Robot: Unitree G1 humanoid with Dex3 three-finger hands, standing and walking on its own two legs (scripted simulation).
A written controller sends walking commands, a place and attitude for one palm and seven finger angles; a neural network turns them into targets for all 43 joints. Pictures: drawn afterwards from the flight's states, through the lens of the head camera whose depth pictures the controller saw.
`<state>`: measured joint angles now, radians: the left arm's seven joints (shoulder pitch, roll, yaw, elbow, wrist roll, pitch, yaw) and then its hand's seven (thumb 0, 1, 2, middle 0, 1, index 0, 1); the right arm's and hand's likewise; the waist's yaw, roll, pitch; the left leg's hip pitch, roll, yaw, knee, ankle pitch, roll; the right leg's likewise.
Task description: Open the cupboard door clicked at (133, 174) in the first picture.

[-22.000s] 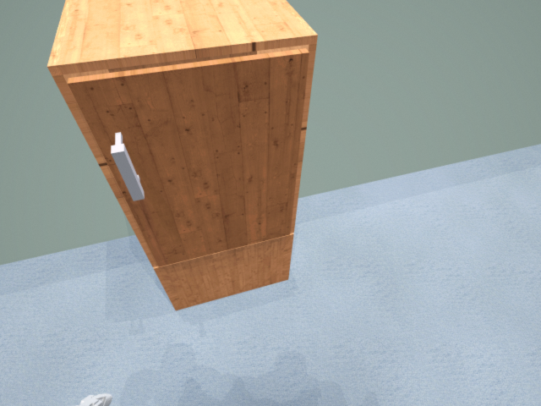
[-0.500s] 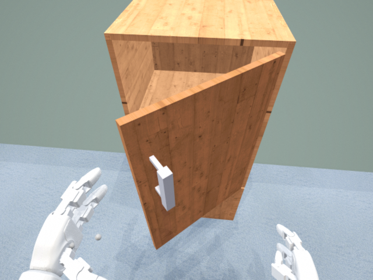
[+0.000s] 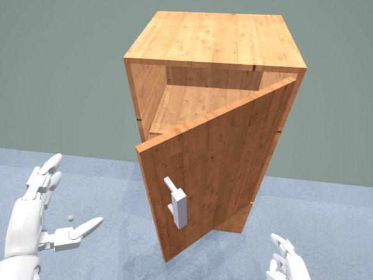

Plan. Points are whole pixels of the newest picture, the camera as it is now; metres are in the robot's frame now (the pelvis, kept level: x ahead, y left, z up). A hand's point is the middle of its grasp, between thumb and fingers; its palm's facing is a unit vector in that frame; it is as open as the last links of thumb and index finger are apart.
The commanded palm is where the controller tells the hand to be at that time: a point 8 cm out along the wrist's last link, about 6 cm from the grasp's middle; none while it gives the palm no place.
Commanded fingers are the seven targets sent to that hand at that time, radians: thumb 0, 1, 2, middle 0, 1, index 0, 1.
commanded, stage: draw the hand back to the body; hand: left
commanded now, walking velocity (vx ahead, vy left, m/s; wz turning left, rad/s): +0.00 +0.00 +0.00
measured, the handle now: (174, 203) +0.28 +0.07 +0.02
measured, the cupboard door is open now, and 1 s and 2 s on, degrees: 42 42 42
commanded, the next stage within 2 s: step back with the hand held close in 0.68 s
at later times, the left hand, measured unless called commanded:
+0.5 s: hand (62, 198) +0.19 +0.23 +0.16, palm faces +0.44 -0.81 -0.39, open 7.7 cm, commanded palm +0.14 +0.27 +0.18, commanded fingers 0.00 0.90 0.90 -0.20 -0.30 -0.20 -0.30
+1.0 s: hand (63, 206) +0.18 +0.22 +0.16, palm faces +0.38 -0.80 -0.47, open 7.4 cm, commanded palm +0.12 +0.26 +0.18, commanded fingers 0.00 0.90 0.90 -0.20 -0.30 -0.20 -0.30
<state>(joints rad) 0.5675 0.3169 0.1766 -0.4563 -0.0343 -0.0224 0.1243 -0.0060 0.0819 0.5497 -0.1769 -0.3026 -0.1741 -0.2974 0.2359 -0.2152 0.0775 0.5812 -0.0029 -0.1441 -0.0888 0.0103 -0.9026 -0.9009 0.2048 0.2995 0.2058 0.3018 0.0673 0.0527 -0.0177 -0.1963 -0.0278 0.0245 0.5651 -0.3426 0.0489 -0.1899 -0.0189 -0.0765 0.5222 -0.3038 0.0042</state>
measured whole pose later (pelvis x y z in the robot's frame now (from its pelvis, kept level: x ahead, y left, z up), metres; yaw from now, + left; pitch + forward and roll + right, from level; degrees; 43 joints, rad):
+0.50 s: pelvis +0.00 -0.03 +0.01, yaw -1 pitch -5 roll +0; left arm 0.46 0.32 0.32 -0.38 -0.06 -0.05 0.11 0.01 0.84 0.88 -0.20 -0.30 -0.20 -0.30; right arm 0.18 -0.24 0.03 0.64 -0.01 -0.08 -0.07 0.01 -0.90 -0.90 0.20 0.30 0.20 0.30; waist 0.08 0.07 0.03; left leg -0.05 0.00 0.02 0.40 -0.27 0.01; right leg -0.06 0.02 -0.08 0.37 -0.24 -0.03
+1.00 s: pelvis -0.02 -0.04 +0.01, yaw -1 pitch -1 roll -1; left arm 0.50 0.37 0.37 -0.41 -0.05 -0.13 0.10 0.01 0.89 0.90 -0.21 -0.30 -0.21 -0.30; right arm 0.16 -0.24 0.01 0.61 0.00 -0.05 -0.08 0.01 -0.90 -0.90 0.20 0.30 0.20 0.30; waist 0.02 0.05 0.04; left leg -0.19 0.03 0.01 0.46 -0.25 0.00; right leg -0.17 0.04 -0.09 0.38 -0.19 -0.05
